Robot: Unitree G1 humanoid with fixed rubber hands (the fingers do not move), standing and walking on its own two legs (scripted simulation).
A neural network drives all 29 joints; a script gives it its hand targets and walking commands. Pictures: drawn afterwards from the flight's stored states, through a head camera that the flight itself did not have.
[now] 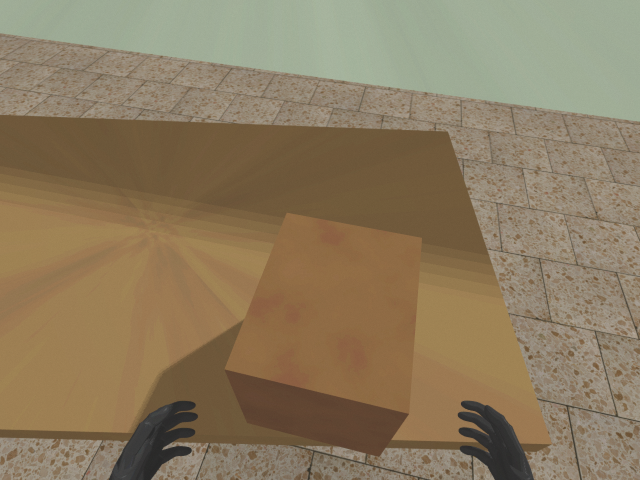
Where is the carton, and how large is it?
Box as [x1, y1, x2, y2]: [224, 213, 421, 456]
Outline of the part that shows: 286,213 224,369 247,422 379,456 408,414 421,238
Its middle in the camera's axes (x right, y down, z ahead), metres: +0.01 +0.13 +0.54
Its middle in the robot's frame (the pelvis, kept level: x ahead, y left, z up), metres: +0.30 +0.03 -0.03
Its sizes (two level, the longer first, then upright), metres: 0.234 0.192 0.201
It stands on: a table, 0.64 m high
